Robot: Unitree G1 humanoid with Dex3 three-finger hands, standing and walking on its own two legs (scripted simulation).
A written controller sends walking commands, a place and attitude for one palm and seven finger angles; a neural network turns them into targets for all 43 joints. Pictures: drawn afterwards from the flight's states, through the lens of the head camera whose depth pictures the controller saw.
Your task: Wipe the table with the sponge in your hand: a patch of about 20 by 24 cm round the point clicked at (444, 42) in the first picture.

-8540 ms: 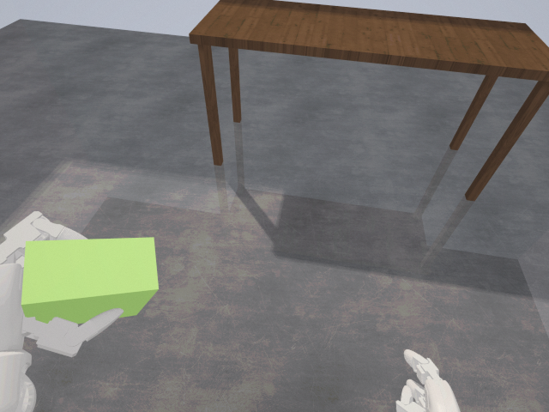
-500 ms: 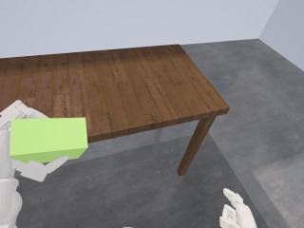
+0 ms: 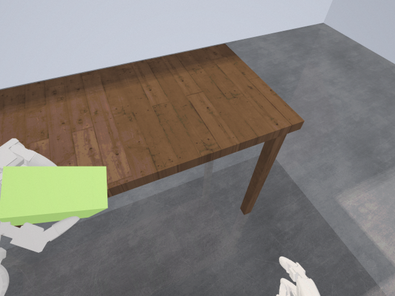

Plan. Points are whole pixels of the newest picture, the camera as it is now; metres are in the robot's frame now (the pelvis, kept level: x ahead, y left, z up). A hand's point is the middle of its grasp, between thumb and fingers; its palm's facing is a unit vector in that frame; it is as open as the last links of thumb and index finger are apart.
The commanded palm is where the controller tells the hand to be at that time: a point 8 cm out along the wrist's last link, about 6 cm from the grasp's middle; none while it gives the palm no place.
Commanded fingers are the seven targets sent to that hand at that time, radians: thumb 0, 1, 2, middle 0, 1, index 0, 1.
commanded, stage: come to a stop and stand still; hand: left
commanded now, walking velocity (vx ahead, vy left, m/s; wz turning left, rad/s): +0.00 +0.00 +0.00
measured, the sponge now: (68, 196) +0.23 +0.21 +0.15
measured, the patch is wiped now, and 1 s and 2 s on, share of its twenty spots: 0.00 0.00 0.00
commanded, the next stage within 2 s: look again from close up in 0.44 s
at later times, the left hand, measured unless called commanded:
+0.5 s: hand (9, 193) +0.22 +0.28 +0.17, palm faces +0.38 -0.84 -0.39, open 10.1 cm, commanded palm +0.17 +0.31 +0.18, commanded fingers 0.00 0.10 1.30 -1.20 -1.60 -1.20 -1.60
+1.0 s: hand (18, 194) +0.22 +0.27 +0.17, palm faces +0.38 -0.84 -0.40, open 10.1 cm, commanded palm +0.17 +0.30 +0.18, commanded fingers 0.00 0.10 1.30 -1.20 -1.60 -1.20 -1.60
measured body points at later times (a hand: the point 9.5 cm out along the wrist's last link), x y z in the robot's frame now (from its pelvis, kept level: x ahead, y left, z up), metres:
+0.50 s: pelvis +0.01 +0.03 +0.01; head +0.02 +0.04 +0.46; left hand +0.20 +0.32 +0.19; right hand +0.21 -0.17 -0.06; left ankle +0.02 +0.12 -0.73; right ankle +0.03 -0.09 -0.73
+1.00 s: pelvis +0.01 +0.02 +0.01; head +0.02 +0.02 +0.46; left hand +0.20 +0.31 +0.19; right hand +0.18 -0.22 -0.07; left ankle +0.02 +0.12 -0.73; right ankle +0.03 -0.09 -0.73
